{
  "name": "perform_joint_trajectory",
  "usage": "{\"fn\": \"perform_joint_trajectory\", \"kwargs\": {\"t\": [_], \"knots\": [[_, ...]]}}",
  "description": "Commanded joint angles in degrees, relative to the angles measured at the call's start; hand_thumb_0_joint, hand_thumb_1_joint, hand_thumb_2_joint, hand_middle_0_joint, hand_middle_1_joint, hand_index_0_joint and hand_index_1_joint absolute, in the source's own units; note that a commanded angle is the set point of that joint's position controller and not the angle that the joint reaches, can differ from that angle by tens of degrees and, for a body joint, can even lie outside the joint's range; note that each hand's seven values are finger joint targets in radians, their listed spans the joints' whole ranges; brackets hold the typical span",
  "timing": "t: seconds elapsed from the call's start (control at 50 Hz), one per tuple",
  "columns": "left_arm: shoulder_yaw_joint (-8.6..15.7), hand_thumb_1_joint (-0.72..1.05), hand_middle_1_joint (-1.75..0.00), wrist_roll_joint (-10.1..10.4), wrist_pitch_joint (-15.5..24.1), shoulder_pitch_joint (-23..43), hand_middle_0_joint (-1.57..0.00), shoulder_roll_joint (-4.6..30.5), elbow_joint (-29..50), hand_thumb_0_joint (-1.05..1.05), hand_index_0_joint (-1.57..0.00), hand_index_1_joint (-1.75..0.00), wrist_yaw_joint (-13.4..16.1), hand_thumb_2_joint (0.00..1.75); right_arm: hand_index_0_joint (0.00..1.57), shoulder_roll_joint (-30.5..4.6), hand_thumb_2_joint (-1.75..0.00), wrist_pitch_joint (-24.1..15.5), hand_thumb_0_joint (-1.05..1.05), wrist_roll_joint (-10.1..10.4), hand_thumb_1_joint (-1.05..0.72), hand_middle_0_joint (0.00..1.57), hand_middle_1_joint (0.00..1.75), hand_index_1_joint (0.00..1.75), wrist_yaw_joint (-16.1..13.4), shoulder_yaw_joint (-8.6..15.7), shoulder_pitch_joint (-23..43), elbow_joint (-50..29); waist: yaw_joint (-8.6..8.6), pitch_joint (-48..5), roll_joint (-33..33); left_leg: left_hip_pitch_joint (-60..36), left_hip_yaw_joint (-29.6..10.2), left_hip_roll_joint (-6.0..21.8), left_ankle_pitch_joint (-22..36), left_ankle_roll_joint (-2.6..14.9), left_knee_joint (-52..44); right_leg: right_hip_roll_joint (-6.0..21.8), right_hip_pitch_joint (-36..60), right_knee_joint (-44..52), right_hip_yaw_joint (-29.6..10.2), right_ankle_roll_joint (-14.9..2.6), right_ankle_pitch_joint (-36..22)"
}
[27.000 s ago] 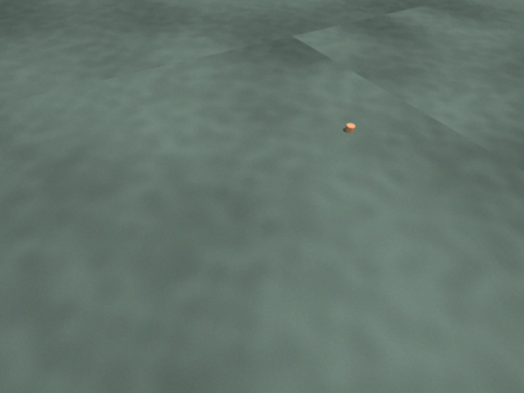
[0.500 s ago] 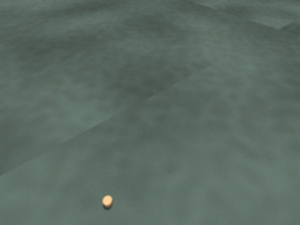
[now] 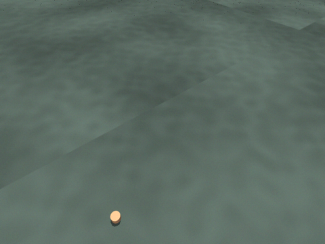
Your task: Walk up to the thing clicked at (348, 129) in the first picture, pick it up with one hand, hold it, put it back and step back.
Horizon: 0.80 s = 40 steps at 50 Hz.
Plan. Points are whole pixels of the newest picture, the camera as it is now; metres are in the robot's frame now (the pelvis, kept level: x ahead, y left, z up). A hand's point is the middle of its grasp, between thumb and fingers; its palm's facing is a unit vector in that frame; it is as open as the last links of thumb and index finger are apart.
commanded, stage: walk up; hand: left
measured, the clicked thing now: (115, 217) +0.45 +0.24 -0.76
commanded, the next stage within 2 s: stand in 0.16 s
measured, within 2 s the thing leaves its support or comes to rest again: neither
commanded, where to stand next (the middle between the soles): +0.06 +0.02 m, yaw -4 degrees
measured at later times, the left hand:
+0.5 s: hand out of the picture +0.07 +0.24 -0.15, palm faces -0.03 -0.94 -0.33, open 7.4 cm
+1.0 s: hand out of the picture +0.02 +0.24 -0.16, palm faces -0.04 -0.94 -0.34, open 7.4 cm
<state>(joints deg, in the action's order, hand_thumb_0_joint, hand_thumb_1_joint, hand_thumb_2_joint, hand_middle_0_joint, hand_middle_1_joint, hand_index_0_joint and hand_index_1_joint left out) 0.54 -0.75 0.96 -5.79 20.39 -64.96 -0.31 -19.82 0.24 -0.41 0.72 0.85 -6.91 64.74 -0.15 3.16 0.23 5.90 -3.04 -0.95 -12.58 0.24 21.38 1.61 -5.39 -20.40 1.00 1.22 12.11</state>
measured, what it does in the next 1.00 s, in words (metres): stands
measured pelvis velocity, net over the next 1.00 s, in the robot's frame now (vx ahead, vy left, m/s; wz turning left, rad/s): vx -0.04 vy -0.01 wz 0.00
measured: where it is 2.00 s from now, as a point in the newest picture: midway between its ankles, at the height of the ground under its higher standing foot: outside the picture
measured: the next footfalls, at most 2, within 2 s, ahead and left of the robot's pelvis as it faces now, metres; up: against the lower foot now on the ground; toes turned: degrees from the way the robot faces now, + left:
none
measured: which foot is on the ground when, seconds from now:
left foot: down 0.00-1.00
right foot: down 0.00-1.00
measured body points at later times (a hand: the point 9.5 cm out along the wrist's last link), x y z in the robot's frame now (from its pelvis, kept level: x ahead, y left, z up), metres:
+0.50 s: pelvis -0.02 +0.00 +0.00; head -0.01 +0.00 +0.45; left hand +0.07 +0.29 -0.13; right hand +0.08 -0.31 -0.12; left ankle -0.01 +0.12 -0.75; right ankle -0.01 -0.13 -0.75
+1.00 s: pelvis -0.04 -0.01 +0.00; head -0.03 -0.01 +0.45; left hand +0.02 +0.29 -0.13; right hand +0.01 -0.31 -0.14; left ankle -0.01 +0.12 -0.75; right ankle -0.01 -0.13 -0.75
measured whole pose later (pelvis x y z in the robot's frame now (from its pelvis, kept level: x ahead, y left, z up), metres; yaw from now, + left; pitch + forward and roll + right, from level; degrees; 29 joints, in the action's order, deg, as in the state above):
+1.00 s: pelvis -0.04 -0.01 +0.00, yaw +0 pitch -3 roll +0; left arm -0.2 -0.7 0.3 -8.6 20.5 -65.3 -1.0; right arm -20.1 0.2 -0.5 0.9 0.5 -8.6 65.9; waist -0.3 3.4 0.2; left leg 7.8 -3.2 0.0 -8.4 -1.0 19.3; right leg 0.7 -7.8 -19.2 1.1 0.3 8.4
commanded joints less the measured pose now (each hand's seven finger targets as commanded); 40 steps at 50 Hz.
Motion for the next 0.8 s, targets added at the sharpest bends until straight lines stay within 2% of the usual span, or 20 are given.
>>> {"fn": "perform_joint_trajectory", "kwargs": {"t": [0.0, 0.12, 0.14, 0.16, 0.24, 0.3, 0.36, 0.4, 0.46, 0.52, 0.54, 0.56, 0.58, 0.62, 0.66, 0.68, 0.76, 0.78], "knots": [[2.68, 0.9, -0.3, 0.13, 1.37, 2.71, -0.2, 12.16, 3.78, 0.0, -0.2, -0.3, 1.03, 0.9, 0.2, -12.7, -0.9, -1.73, 0.0, -0.15, -0.9, 0.2, 0.3, 0.3, -0.95, 2.13, 3.29, -4.16, 0.57, -4.3, 0.85, 2.3, -4.61, 6.37, 10.25, 2.4, -3.95, 4.42, 2.8, 2.03, -3.56, -2.57, -7.51], [2.62, 0.9, -0.3, 0.06, 1.41, 3.04, -0.2, 12.14, 3.98, 0.0, -0.2, -0.3, 1.05, 0.9, 0.2, -12.31, -0.9, -1.65, 0.0, -0.25, -0.9, 0.2, 0.3, 0.3, -0.96, 2.08, 2.9, -4.15, 0.35, -4.08, 0.13, 2.0, -4.11, 5.91, 10.65, 2.04, -3.9, 4.81, 2.5, 2.41, -4.03, -2.5, -8.53], [2.06, 0.9, -0.3, 0.35, 1.07, 3.16, -0.2, 11.45, 3.77, 0.0, -0.2, -0.3, 1.1, 0.9, 0.2, -12.45, -0.9, -1.97, 0.0, -0.03, -0.9, 0.2, 0.3, 0.3, -1.29, 1.62, 4.53, -4.61, 0.43, -1.71, -0.39, 1.72, -5.19, 7.45, 18.32, 1.44, -4.42, 5.68, 0.59, 2.38, -4.54, -2.1, -14.4], [2.12, 0.9, -0.3, 0.6, 1.01, 2.86, -0.2, 11.53, 3.85, 0.0, -0.2, -0.3, 1.17, 0.9, 0.2, -12.7, -0.9, -2.13, 0.0, 0.09, -0.9, 0.2, 0.3, 0.3, -1.38, 1.74, 3.98, -4.49, 0.45, -3.3, -0.15, -0.01, -5.01, 7.75, 21.23, 1.17, -3.84, 5.83, 1.63, 2.29, -4.32, -2.0, -15.89], [1.96, 0.9, -0.3, 0.51, 0.98, 2.25, -0.2, 11.71, 3.78, 0.0, -0.2, -0.3, 1.16, 0.9, 0.2, -12.53, -0.9, -2.26, 0.0, 0.27, -0.9, 0.2, 0.3, 0.3, -1.43, 1.6, 3.99, -4.24, 0.32, -6.24, -0.01, -2.33, -4.47, 7.95, 22.77, 0.96, -3.68, 5.9, 3.37, 2.52, -4.09, -1.64, -17.6], [1.94, 0.9, -0.3, 0.47, 0.8, 2.84, -0.2, 11.8, 3.81, 0.0, -0.2, -0.3, 1.11, 0.9, 0.2, -12.34, -0.9, -2.07, 0.0, 0.2, -0.9, 0.2, 0.3, 0.3, -1.49, 1.41, 4.26, -4.19, 0.21, -6.58, 0.39, -1.9, -4.14, 7.65, 19.07, 0.7, -4.53, 5.85, 3.27, 3.27, -4.25, -1.68, -14.46], [1.68, 0.9, -0.3, 0.37, 0.92, 2.77, -0.2, 11.77, 3.71, 0.0, -0.2, -0.3, 1.05, 0.9, 0.2, -12.54, -0.9, -1.87, 0.0, 0.2, -0.9, 0.2, 0.3, 0.3, -1.36, 1.48, 4.58, -3.95, 0.12, -7.19, 0.1, -2.58, -3.83, 7.65, 18.32, 0.67, -4.36, 6.08, 3.31, 3.76, -4.42, -1.81, -14.91], [1.69, 0.9, -0.3, 0.38, 0.93, 2.94, -0.2, 12.02, 3.63, 0.0, -0.2, -0.3, 0.96, 0.9, 0.2, -12.25, -0.9, -1.89, 0.0, 0.2, -0.9, 0.2, 0.3, 0.3, -1.34, 1.3, 4.63, -3.8, 0.0, -6.44, 0.32, -1.74, -3.85, 7.63, 16.54, 0.57, -4.85, 6.11, 3.22, 3.96, -4.65, -1.91, -13.5], [1.53, 0.9, -0.3, 0.32, 0.88, 3.09, -0.2, 11.96, 3.57, 0.0, -0.2, -0.3, 0.92, 0.9, 0.2, -12.32, -0.9, -1.81, 0.0, 0.1, -0.9, 0.2, 0.3, 0.3, -1.22, 1.25, 4.44, -3.46, -0.08, -4.14, 0.23, 0.24, -4.07, 7.37, 11.08, 0.43, -6.09, 5.96, 1.35, 5.26, -5.08, -1.84, -8.4], [1.49, 0.9, -0.3, 0.12, 0.94, 2.45, -0.2, 12.02, 3.34, 0.0, -0.2, -0.3, 0.87, 0.9, 0.2, -12.39, -0.9, -1.75, 0.0, 0.08, -0.9, 0.2, 0.3, 0.3, -1.03, 1.39, 5.05, -3.43, 0.25, -3.21, -0.07, 0.59, -4.53, 7.38, 8.43, 0.63, -6.43, 5.91, 0.38, 5.97, -5.16, -1.92, -5.83], [1.58, 0.9, -0.3, 0.16, 1.0, 2.93, -0.2, 12.32, 3.56, 0.0, -0.2, -0.3, 0.85, 0.9, 0.2, -12.21, -0.9, -1.78, 0.0, -0.06, -0.9, 0.2, 0.3, 0.3, -0.98, 1.39, 4.24, -3.41, -0.13, -3.39, -0.48, 0.86, -4.4, 7.36, 8.13, 0.59, -6.73, 5.93, 0.46, 5.91, -5.33, -1.95, -5.45], [1.5, 0.9, -0.3, 0.18, 0.98, 2.38, -0.2, 11.93, 3.43, 0.0, -0.2, -0.3, 0.79, 0.9, 0.2, -12.58, -0.9, -1.82, 0.0, -0.02, -0.9, 0.2, 0.3, 0.3, -0.94, 1.46, 4.74, -3.39, 0.3, -3.29, -0.04, 0.53, -4.48, 7.44, 8.05, 0.73, -6.32, 5.85, 0.17, 5.96, -5.3, -1.98, -5.55], [1.47, 0.9, -0.3, 0.07, 1.03, 2.4, -0.2, 11.84, 3.46, 0.0, -0.2, -0.3, 0.79, 0.9, 0.2, -12.48, -0.9, -1.79, 0.0, -0.06, -0.9, 0.2, 0.3, 0.3, -0.93, 1.49, 4.46, -3.36, 0.12, -3.21, 0.29, 1.23, -4.49, 7.25, 6.72, 0.69, -6.58, 5.88, 0.23, 6.18, -5.34, -1.89, -4.5], [1.69, 0.9, -0.3, 0.13, 0.73, 2.49, -0.2, 12.28, 3.15, 0.0, -0.2, -0.3, 0.67, 0.9, 0.2, -12.33, -0.9, -1.69, 0.0, -0.2, -0.9, 0.2, 0.3, 0.3, -0.86, 1.46, 3.65, -2.94, -0.02, -0.24, 0.19, 4.03, -5.01, 6.86, -0.21, 0.53, -8.23, 5.46, -1.66, 6.78, -5.63, -1.95, 2.4], [1.61, 0.9, -0.3, 0.09, 0.7, 1.69, -0.2, 12.07, 3.2, 0.0, -0.2, -0.3, 0.55, 0.9, 0.2, -12.72, -0.9, -1.65, 0.0, -0.09, -0.9, 0.2, 0.3, 0.3, -0.68, 1.61, 3.71, -2.99, 0.28, -0.12, 0.78, 4.53, -5.48, 7.06, -2.38, 0.83, -8.55, 5.21, -1.88, 6.54, -5.46, -2.01, 3.19], [1.64, 0.9, -0.3, 0.02, 0.82, 1.33, -0.2, 12.15, 3.32, 0.0, -0.2, -0.3, 0.54, 0.9, 0.2, -12.79, -0.9, -1.67, 0.0, -0.19, -0.9, 0.2, 0.3, 0.3, -0.59, 1.74, 4.05, -3.16, 0.58, -0.7, 0.09, 3.98, -5.17, 6.74, -1.42, 0.83, -7.79, 5.46, -2.33, 7.0, -5.79, -2.14, 4.11], [1.8, 0.9, -0.3, -0.07, 0.87, 1.84, -0.2, 12.51, 3.66, 0.0, -0.2, -0.3, 0.42, 0.9, 0.2, -12.5, -0.9, -1.71, 0.0, -0.25, -0.9, 0.2, 0.3, 0.3, -0.54, 1.67, 2.51, -2.99, 0.01, -1.09, -0.46, 4.65, -5.4, 6.73, -2.27, 0.89, -7.56, 5.55, -2.69, 6.94, -6.35, -2.33, 5.59], [1.8, 0.9, -0.3, 0.1, 0.88, 1.76, -0.2, 12.4, 3.78, 0.0, -0.2, -0.3, 0.31, 0.9, 0.2, -12.83, -0.9, -1.79, 0.0, -0.29, -0.9, 0.2, 0.3, 0.3, -0.59, 1.69, 2.5, -2.93, 0.09, -1.77, 0.45, 4.51, -5.6, 7.04, -1.72, 1.06, -7.75, 5.49, -1.69, 6.21, -6.28, -2.43, 3.55]]}}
